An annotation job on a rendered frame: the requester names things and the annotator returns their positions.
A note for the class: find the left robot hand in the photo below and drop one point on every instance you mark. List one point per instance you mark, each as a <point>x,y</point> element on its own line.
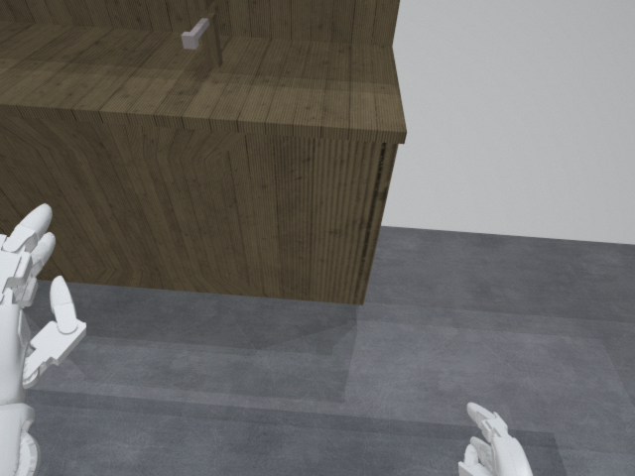
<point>22,257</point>

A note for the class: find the left robot forearm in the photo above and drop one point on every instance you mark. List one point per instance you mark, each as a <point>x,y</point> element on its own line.
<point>20,453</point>

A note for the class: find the counter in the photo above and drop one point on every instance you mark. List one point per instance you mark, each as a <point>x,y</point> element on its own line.
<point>257,165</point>

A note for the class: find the tap lever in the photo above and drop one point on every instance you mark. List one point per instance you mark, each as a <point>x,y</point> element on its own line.
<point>190,39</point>

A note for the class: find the right robot hand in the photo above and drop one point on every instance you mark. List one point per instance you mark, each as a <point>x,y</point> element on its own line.
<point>505,456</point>

